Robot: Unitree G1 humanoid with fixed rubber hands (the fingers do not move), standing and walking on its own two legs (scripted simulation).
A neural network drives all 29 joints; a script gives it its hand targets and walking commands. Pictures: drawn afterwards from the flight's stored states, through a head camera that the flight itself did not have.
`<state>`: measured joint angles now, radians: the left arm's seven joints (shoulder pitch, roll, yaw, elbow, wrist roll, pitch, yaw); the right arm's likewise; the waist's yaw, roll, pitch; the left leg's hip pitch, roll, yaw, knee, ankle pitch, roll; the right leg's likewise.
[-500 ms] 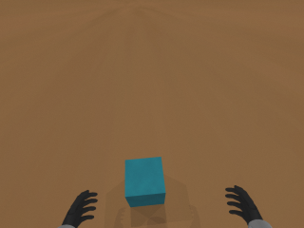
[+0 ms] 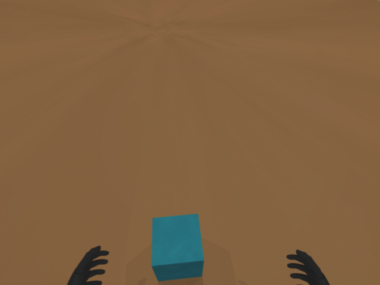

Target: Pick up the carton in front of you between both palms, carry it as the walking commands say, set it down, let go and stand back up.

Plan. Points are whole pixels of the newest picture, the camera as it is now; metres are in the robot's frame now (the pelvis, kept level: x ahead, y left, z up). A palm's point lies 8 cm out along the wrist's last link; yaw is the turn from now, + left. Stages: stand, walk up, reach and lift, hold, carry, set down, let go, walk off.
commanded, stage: stand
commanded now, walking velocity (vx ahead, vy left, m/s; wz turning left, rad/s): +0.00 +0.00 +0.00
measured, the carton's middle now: (177, 247) +0.42 +0.09 -0.64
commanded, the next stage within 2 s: none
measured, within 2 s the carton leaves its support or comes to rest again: neither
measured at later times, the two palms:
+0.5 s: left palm out of the picture +0.15 +0.30 -0.09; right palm out of the picture +0.13 -0.28 -0.08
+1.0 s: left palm out of the picture +0.11 +0.31 -0.10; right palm out of the picture +0.10 -0.29 -0.08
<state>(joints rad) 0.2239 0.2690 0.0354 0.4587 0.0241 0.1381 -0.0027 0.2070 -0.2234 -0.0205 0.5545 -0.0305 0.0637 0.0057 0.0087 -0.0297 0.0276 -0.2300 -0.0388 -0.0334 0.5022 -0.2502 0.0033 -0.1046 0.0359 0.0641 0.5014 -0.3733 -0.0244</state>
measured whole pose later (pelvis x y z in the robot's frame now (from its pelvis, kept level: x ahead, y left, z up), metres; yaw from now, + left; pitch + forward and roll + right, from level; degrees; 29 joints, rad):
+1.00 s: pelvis +0.00 +0.02 +0.01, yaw -2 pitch -2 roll +0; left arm 0.20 0.37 0.02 0.85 0.03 0.00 0.03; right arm 0.12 -0.35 -0.03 0.97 -0.03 -0.01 -0.02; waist 0.00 -0.03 0.02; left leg -0.18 -0.04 0.00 0.43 -0.22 0.03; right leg -0.04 0.03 0.10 0.39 -0.31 0.00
